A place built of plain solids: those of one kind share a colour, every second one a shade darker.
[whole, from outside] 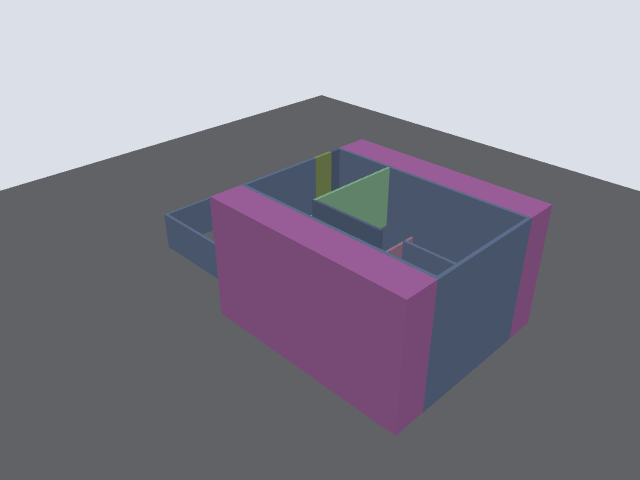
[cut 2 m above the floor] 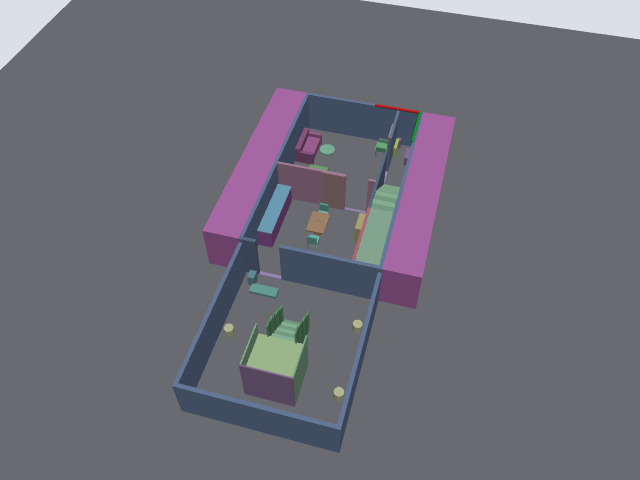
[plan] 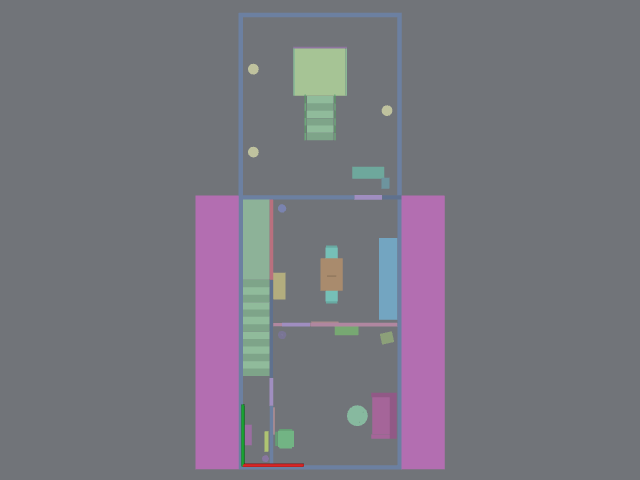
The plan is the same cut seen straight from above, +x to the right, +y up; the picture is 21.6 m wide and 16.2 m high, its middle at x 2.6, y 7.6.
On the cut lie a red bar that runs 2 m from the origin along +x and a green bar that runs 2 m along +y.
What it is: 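A terraced town house, two up and two down, 5.2 m between the party walls, 9.0 m deep; a hall 0.90 m wide; a stair of 14 risers of 198 mm on goings of 249 mm, 0.90 m wide, straight between the party wall and the hall's partition, arriving straight on the upper floor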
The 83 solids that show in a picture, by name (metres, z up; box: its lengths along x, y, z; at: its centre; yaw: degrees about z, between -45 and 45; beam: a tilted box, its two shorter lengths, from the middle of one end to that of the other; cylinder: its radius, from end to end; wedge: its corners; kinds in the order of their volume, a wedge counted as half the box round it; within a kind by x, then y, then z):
{
 "neighbour_1": {"box": [1.46, 9.25, 5.42], "at": [-0.87, 4.48, 2.66]},
 "neighbour_2": {"box": [1.46, 9.25, 5.42], "at": [6.08, 4.48, 2.66]},
 "wall_1": {"box": [0.15, 9.27, 5.42], "at": [-0.07, 4.48, 2.66]},
 "wall_2": {"box": [0.15, 6.3, 1.85], "at": [-0.07, 12.12, 0.88]},
 "wall_3": {"box": [0.12, 2.0, 5.42], "at": [0.96, 1.0, 2.66]},
 "wall_4": {"box": [0.12, 3.31, 5.42], "at": [0.96, 4.6, 2.66]},
 "wall_5": {"box": [3.91, 0.15, 5.42], "at": [1.81, 9.04, 2.66]},
 "wall_6": {"box": [5.51, 0.15, 5.42], "at": [2.61, -0.07, 2.66]},
 "wall_7": {"box": [5.51, 0.15, 1.85], "at": [2.61, 15.19, 0.88]},
 "wall_8": {"box": [0.67, 0.15, 5.42], "at": [5.03, 9.04, 2.66]},
 "wall_9": {"box": [0.15, 9.27, 5.42], "at": [5.29, 4.48, 2.66]},
 "wall_10": {"box": [0.15, 6.3, 1.85], "at": [5.29, 12.12, 0.88]},
 "under_landing_1": {"box": [0.9, 2.71, 2.72], "at": [0.45, 7.61, 1.31]},
 "tread_1": {"box": [0.9, 0.25, 0.25], "at": [0.45, 3.14, 0.07]},
 "tread_2": {"box": [0.9, 0.25, 0.45], "at": [0.45, 3.39, 0.17]},
 "tread_3": {"box": [0.9, 0.25, 0.64], "at": [0.45, 3.63, 0.27]},
 "tread_4": {"box": [0.9, 0.25, 0.84], "at": [0.45, 3.88, 0.37]},
 "tread_5": {"box": [0.9, 0.25, 1.04], "at": [0.45, 4.13, 0.47]},
 "tread_6": {"box": [0.9, 0.25, 1.24], "at": [0.45, 4.38, 0.57]},
 "tread_7": {"box": [0.9, 0.25, 1.43], "at": [0.45, 4.63, 0.67]},
 "tread_8": {"box": [0.9, 0.25, 1.63], "at": [0.45, 4.88, 0.77]},
 "tread_9": {"box": [0.9, 0.25, 1.83], "at": [0.45, 5.13, 0.86]},
 "tread_10": {"box": [0.9, 0.25, 2.03], "at": [0.45, 5.38, 0.96]},
 "tread_11": {"box": [0.9, 0.25, 2.22], "at": [0.45, 5.63, 1.06]},
 "tread_12": {"box": [0.9, 0.25, 2.42], "at": [0.45, 5.88, 1.16]},
 "tread_13": {"box": [0.9, 0.25, 2.62], "at": [0.45, 6.13, 1.26]},
 "tread_14": {"box": [0.9, 0.25, 0.25], "at": [2.61, 11.09, 0.07]},
 "tread_15": {"box": [0.9, 0.25, 0.45], "at": [2.61, 11.34, 0.17]},
 "tread_16": {"box": [0.9, 0.25, 0.64], "at": [2.61, 11.59, 0.27]},
 "tread_17": {"box": [0.9, 0.25, 0.84], "at": [2.61, 11.84, 0.37]},
 "tread_18": {"box": [0.9, 0.25, 1.04], "at": [2.61, 12.09, 0.47]},
 "tread_19": {"box": [0.9, 0.25, 1.24], "at": [2.61, 12.34, 0.57]},
 "plat_1": {"box": [1.7, 1.6, 1.43], "at": [2.61, 13.26, 0.67]},
 "kitchen_run_units_1": {"box": [0.6, 2.76, 0.91], "at": [4.91, 6.29, 0.41]},
 "bedroom_front_wall_1": {"box": [4.25, 0.12, 2.7], "at": [3.09, 6.19, 4.02]},
 "kitchen_wall_1": {"box": [0.3, 0.12, 2.72], "at": [1.17, 4.74, 1.31]},
 "kitchen_wall_2": {"box": [2.94, 0.12, 2.72], "at": [3.74, 4.74, 1.31]},
 "partition_low_beyond_1": {"box": [0.12, 2.71, 2.72], "at": [0.96, 7.61, 1.31]},
 "sofa_1": {"box": [0.65, 1.24, 0.37], "at": [4.69, 1.67, 0.24]},
 "sofa_2": {"box": [0.86, 0.16, 0.65], "at": [4.76, 0.97, 0.28]},
 "sofa_3": {"box": [0.86, 0.16, 0.65], "at": [4.76, 2.37, 0.28]},
 "sofa_4": {"box": [0.24, 1.56, 0.83], "at": [5.07, 1.67, 0.36]},
 "shelf_1": {"box": [0.8, 0.3, 1.95], "at": [3.5, 4.53, 0.93]},
 "guard_ground_1": {"box": [0.06, 1.6, 2.33], "at": [1.73, 13.26, 1.12]},
 "guard_ground_2": {"box": [0.06, 1.6, 2.33], "at": [3.49, 13.26, 1.12]},
 "back_wall_over_door_1": {"box": [0.95, 0.15, 2.74], "at": [4.23, 9.04, 4.0]},
 "dresser_1": {"box": [0.42, 0.9, 0.92], "at": [1.23, 6.04, 0.41]},
 "piece_1": {"box": [0.06, 0.25, 1.35], "at": [2.11, 11.34, 0.62]},
 "piece_2": {"box": [0.06, 0.25, 1.54], "at": [2.11, 11.59, 0.72]},
 "piece_3": {"box": [0.06, 0.25, 1.74], "at": [2.11, 11.84, 0.82]},
 "piece_4": {"box": [0.06, 0.25, 1.94], "at": [2.11, 12.09, 0.92]},
 "piece_5": {"box": [0.06, 0.25, 2.14], "at": [2.11, 12.34, 1.02]},
 "piece_6": {"box": [0.06, 0.25, 1.15], "at": [3.11, 11.09, 0.52]},
 "piece_7": {"box": [0.06, 0.25, 1.35], "at": [3.11, 11.34, 0.62]},
 "piece_8": {"box": [0.06, 0.25, 1.54], "at": [3.11, 11.59, 0.72]},
 "piece_9": {"box": [0.06, 0.25, 1.74], "at": [3.11, 11.84, 0.82]},
 "piece_10": {"box": [0.06, 0.25, 1.94], "at": [3.11, 12.09, 0.92]},
 "piece_11": {"box": [0.06, 0.25, 2.14], "at": [3.11, 12.34, 1.02]},
 "guard_far_ground_1": {"box": [1.82, 0.06, 2.33], "at": [2.61, 14.09, 1.12]},
 "plant_pot_1": {"cylinder": 0.18, "from": [0.35, 10.57, 0.0], "to": [0.35, 10.57, 0.38]},
 "plant_pot_2": {"cylinder": 0.18, "from": [0.35, 13.37, 0.0], "to": [0.35, 13.37, 0.38]},
 "plant_pot_3": {"cylinder": 0.18, "from": [4.86, 11.97, 0.0], "to": [4.86, 11.97, 0.38]},
 "shoe_rack_1": {"box": [0.3, 0.7, 0.5], "at": [0.15, 1.02, 0.2]},
 "door_leaf_front_room_1": {"box": [0.05, 0.93, 2.07], "at": [1.04, 1.49, 0.98]},
 "door_leaf_kitchen_1": {"box": [0.93, 0.05, 2.07], "at": [2.77, 4.83, 0.98]},
 "yard_step_1": {"box": [1.09, 0.41, 0.2], "at": [4.23, 9.87, 0.05]},
 "kitchen_run_worktop_1": {"box": [0.62, 2.76, 0.04], "at": [4.9, 6.29, 0.88]},
 "meeting_table_1": {"box": [0.75, 1.1, 0.07], "at": [2.99, 6.43, 0.7]},
 "radiator_1": {"box": [0.14, 0.7, 0.6], "at": [0.79, 0.8, 0.42]},
 "bin_recycle_1": {"box": [0.28, 0.38, 0.55], "at": [4.81, 9.52, 0.23]},
 "armchair_shell_1": {"box": [0.09, 0.48, 0.35], "at": [1.13, 0.89, 0.62]},
 "armchair_shell_2": {"box": [0.54, 0.55, 0.1], "at": [1.45, 0.89, 0.4]},
 "box_cardboard_1": {"box": [0.42, 0.37, 0.25], "at": [4.86, 4.29, 0.08], "yaw": 12.4},
 "side_chair_1": {"box": [0.38, 0.08, 0.38], "at": [2.99, 5.49, 0.65]},
 "side_chair_2": {"box": [0.42, 0.42, 0.04], "at": [2.99, 5.73, 0.43]},
 "side_chair_3": {"box": [0.42, 0.42, 0.04], "at": [2.99, 7.13, 0.43]},
 "side_chair_4": {"box": [0.38, 0.08, 0.38], "at": [2.99, 7.37, 0.65]},
 "threshold_1": {"box": [0.13, 0.95, 0.07], "at": [0.96, 2.47, -0.01]},
 "threshold_2": {"box": [0.95, 0.13, 0.07], "at": [1.79, 4.74, -0.01]},
 "threshold_3": {"box": [0.94, 0.16, 0.08], "at": [4.23, 9.04, -0.01]},
 "coffee_table_1": {"cylinder": 0.35, "from": [3.86, 1.67, 0.33], "to": [3.86, 1.67, 0.4]},
 "bin_waste_1": {"cylinder": 0.14, "from": [1.32, 8.67, 0.0], "to": [1.32, 8.67, 0.31]},
 "floor_lamp_1": {"cylinder": 0.14, "from": [1.32, 4.39, 0.0], "to": [1.32, 4.39, 0.03]}
}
